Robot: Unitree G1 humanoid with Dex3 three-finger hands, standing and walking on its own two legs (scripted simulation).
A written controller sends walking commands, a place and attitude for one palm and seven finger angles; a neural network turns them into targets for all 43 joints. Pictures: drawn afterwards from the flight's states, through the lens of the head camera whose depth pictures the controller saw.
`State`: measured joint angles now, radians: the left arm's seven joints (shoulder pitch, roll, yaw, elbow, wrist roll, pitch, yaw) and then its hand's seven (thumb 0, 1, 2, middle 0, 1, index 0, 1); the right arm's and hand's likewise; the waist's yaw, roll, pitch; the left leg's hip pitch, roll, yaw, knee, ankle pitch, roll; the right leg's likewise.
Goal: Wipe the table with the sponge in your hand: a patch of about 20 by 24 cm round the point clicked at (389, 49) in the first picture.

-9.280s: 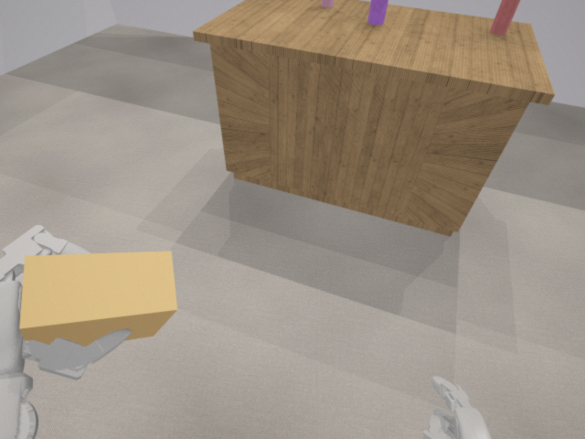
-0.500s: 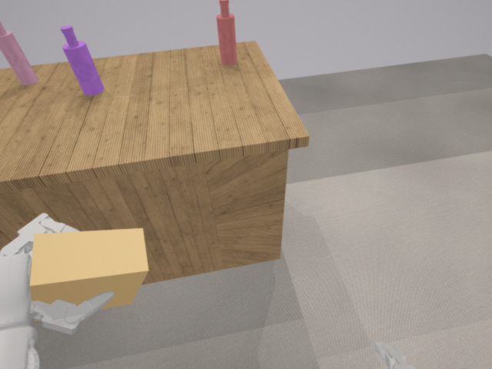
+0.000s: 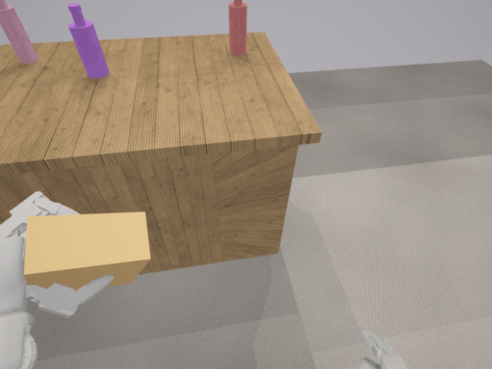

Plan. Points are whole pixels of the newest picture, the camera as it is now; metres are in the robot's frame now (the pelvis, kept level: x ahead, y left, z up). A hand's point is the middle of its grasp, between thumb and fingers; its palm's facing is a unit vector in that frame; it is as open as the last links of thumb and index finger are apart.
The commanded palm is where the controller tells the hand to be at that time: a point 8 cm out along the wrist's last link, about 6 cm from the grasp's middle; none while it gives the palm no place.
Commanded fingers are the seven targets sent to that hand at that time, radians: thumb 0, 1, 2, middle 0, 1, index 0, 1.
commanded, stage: come to a stop and stand still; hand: left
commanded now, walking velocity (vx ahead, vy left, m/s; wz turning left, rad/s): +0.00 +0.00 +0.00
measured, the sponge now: (105, 253) +0.22 +0.21 +0.13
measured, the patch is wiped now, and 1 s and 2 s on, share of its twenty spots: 0.00 0.00 0.00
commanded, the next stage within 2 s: look again from close up in 0.40 s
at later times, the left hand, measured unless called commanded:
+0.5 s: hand (69, 238) +0.23 +0.25 +0.16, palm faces +0.38 -0.83 -0.41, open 10.0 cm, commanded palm +0.18 +0.29 +0.18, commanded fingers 0.00 0.10 1.30 -1.20 -1.60 -1.20 -1.60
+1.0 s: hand (55, 225) +0.23 +0.26 +0.18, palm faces +0.41 -0.81 -0.42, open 10.0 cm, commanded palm +0.17 +0.28 +0.18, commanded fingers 0.00 0.10 1.30 -1.20 -1.60 -1.20 -1.60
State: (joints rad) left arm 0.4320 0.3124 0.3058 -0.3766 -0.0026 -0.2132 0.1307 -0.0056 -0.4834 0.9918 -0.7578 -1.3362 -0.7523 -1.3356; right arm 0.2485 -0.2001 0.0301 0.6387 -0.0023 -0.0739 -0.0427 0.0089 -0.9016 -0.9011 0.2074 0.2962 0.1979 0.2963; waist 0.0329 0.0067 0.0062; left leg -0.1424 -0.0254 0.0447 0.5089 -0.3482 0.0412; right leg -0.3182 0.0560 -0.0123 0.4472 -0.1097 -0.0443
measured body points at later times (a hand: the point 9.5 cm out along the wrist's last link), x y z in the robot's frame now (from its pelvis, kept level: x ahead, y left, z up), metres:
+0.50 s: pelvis +0.02 +0.01 +0.00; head +0.03 +0.01 +0.45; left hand +0.20 +0.29 +0.18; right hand +0.19 -0.22 -0.08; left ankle -0.04 +0.09 -0.73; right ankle +0.08 -0.09 -0.73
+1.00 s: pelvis +0.01 +0.00 +0.00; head +0.03 +0.02 +0.45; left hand +0.20 +0.30 +0.20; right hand +0.16 -0.23 -0.07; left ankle -0.04 +0.09 -0.73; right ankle +0.08 -0.09 -0.73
